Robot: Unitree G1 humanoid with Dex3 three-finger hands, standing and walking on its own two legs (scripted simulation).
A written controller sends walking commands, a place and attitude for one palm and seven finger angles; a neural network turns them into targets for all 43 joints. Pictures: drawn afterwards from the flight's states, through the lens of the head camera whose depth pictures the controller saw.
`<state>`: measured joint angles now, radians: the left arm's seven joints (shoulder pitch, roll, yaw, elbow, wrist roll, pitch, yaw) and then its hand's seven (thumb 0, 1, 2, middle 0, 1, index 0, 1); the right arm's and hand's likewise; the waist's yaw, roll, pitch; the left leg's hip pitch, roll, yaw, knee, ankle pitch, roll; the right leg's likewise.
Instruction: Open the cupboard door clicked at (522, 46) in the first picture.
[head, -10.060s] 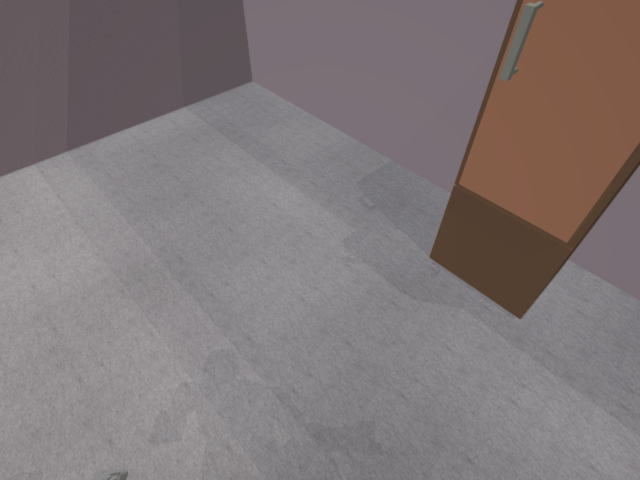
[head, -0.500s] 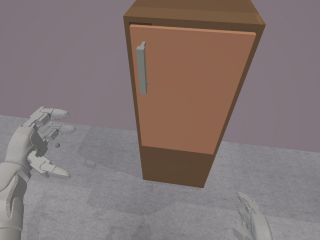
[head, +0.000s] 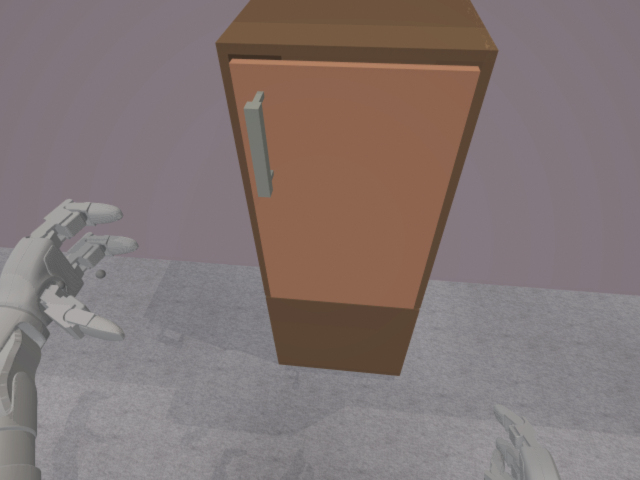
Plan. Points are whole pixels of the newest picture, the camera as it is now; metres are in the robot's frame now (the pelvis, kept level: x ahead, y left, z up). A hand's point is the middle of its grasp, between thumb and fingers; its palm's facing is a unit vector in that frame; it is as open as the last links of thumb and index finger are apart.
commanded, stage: raise the hand with hooked fingers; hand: left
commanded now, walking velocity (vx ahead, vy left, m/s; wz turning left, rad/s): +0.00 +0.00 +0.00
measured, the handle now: (262, 146) +0.58 +0.15 +0.13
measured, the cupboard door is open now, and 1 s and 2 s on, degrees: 0 0 0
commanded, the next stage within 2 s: move the hooked fingers beside the handle in 0.18 s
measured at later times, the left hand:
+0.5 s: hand (121, 259) +0.31 +0.26 +0.15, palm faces +0.02 -1.00 -0.04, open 14.0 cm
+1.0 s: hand (164, 213) +0.39 +0.24 +0.14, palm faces -0.02 -1.00 -0.02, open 14.0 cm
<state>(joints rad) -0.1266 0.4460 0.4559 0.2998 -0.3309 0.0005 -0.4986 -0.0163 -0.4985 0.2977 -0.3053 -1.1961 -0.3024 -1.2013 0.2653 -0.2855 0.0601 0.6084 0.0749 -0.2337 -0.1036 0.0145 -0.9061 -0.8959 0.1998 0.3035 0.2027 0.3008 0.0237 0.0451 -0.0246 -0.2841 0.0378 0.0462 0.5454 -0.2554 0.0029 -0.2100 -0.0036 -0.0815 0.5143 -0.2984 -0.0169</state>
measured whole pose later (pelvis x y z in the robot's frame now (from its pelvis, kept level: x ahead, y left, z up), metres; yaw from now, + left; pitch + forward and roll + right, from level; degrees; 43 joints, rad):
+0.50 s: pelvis -0.01 -0.01 +0.00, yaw +1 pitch +0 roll -1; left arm -0.29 0.44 0.39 0.44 -0.29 -0.01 -0.47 -0.02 -0.50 0.30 -0.31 -1.20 -0.30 -1.20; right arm 0.23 -0.28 0.07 0.63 0.08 -0.23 -0.13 0.01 -0.91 -0.90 0.20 0.30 0.20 0.30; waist 0.03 0.05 -0.01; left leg -0.30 0.03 0.03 0.55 -0.24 0.00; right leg -0.22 -0.01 -0.10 0.52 -0.30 -0.02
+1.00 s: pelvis +0.00 +0.00 +0.00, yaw +0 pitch +3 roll -1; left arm -0.54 0.46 0.36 0.71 -0.23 -0.06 -0.40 -0.02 -0.50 0.30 -0.30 -1.20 -0.30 -1.20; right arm 0.31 -0.29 0.05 0.66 0.07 -0.15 -0.10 0.01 -0.91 -0.90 0.20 0.30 0.20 0.30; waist -0.03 0.03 -0.03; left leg -0.36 0.03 0.05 0.57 -0.26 0.01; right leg -0.30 -0.01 -0.07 0.55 -0.31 -0.01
